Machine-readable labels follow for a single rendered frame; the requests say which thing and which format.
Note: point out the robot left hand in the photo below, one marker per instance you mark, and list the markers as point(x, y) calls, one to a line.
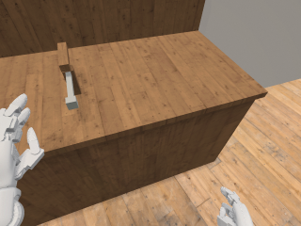
point(12, 120)

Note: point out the counter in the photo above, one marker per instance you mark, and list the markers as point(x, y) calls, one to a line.
point(155, 97)

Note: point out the tap lever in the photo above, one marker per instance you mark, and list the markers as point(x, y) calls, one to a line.
point(71, 101)

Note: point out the robot left forearm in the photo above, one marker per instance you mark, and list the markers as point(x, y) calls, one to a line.
point(11, 210)

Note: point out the robot right hand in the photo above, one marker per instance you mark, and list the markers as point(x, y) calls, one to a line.
point(237, 215)

